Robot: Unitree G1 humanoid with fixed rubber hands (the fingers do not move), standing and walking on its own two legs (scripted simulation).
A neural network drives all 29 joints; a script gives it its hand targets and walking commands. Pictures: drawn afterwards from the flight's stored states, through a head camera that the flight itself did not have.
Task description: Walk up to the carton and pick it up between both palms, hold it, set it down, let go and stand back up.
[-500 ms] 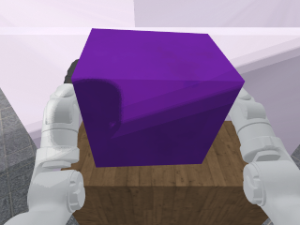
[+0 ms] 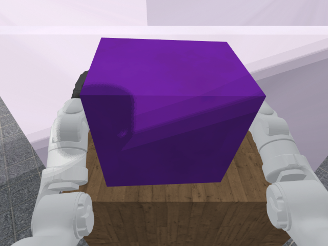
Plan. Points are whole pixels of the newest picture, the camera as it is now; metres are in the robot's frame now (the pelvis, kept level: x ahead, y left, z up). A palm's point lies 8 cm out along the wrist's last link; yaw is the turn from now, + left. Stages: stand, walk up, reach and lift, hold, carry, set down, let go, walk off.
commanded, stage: set down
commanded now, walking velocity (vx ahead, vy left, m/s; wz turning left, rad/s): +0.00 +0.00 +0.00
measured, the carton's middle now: (165, 115) +0.39 +0.02 +0.17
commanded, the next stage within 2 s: none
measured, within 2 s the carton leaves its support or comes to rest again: rests again in 2.00 s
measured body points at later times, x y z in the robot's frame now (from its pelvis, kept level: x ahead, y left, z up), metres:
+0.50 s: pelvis +0.01 +0.00 +0.00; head -0.01 +0.00 +0.45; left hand +0.41 +0.21 +0.18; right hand +0.43 -0.19 +0.17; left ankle +0.03 +0.12 -0.75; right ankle -0.01 -0.08 -0.75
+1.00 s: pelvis +0.02 +0.00 +0.00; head +0.02 +0.00 +0.45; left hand +0.42 +0.20 +0.15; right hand +0.44 -0.20 +0.14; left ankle +0.03 +0.12 -0.75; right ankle -0.01 -0.08 -0.75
